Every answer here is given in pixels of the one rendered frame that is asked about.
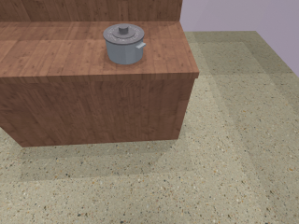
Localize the lid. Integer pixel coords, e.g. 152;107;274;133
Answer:
103;23;145;46

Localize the pot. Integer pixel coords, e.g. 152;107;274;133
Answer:
106;38;147;65

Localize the knob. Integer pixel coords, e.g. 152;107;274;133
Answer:
118;24;129;33

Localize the table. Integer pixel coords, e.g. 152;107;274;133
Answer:
0;0;200;147

